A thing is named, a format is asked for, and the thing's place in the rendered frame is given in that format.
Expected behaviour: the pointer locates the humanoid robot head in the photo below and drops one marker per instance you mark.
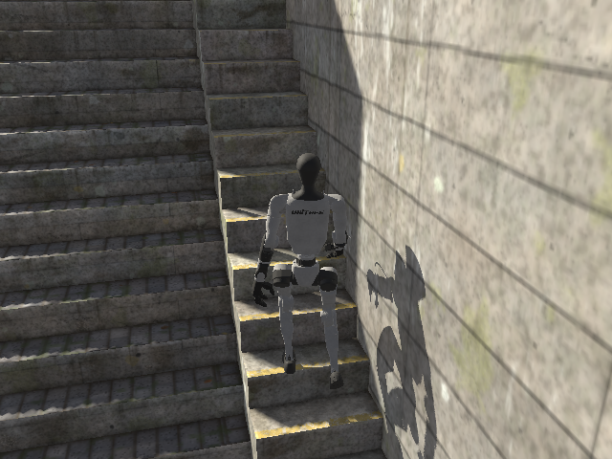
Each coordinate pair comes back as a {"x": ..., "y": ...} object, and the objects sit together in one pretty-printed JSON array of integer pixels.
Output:
[{"x": 308, "y": 166}]

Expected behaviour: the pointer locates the robot right upper arm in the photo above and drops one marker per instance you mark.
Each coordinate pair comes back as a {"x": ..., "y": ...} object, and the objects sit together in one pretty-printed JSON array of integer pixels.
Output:
[{"x": 337, "y": 205}]

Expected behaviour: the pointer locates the left robot hand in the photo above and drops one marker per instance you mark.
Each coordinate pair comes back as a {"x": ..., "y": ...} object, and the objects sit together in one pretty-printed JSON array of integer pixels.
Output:
[{"x": 257, "y": 293}]

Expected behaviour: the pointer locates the left robot forearm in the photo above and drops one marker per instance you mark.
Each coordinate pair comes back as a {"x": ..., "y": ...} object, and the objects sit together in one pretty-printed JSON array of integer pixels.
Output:
[{"x": 264, "y": 261}]

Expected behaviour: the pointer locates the robot left upper arm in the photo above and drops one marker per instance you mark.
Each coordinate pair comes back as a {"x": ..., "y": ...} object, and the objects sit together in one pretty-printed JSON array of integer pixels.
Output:
[{"x": 277, "y": 203}]

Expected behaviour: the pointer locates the left robot shin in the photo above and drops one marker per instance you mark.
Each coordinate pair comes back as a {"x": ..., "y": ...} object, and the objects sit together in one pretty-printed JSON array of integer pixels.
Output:
[{"x": 287, "y": 329}]

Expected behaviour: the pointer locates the right robot hand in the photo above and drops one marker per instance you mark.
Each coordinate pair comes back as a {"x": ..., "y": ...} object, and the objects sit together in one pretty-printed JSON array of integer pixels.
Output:
[{"x": 330, "y": 246}]

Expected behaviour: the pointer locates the right robot forearm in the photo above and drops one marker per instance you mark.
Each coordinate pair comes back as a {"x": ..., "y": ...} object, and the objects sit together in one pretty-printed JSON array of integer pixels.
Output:
[{"x": 339, "y": 247}]

